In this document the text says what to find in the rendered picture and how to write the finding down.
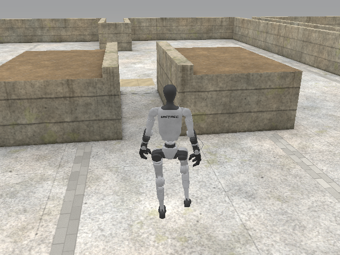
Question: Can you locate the robot right foot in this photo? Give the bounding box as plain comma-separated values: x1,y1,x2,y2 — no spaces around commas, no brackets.
184,198,191,207

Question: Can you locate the left robot hand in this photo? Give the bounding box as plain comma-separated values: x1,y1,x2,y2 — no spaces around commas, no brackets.
139,148,151,159

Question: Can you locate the right robot upper arm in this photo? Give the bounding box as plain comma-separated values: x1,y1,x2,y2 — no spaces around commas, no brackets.
181,107,195,138

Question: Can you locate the robot right forearm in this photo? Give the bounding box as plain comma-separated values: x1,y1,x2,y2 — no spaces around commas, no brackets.
190,129,200,155

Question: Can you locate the right robot thigh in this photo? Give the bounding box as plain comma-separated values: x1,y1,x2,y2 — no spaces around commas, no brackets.
177,147,188,174

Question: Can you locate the right robot hand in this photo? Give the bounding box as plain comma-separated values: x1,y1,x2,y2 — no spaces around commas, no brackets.
189,153,201,167

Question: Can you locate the robot left forearm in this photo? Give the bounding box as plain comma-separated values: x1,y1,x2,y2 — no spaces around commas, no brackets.
140,129,150,150

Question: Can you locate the left robot upper arm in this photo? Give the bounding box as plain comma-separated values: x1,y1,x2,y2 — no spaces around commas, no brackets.
145,107,159,137

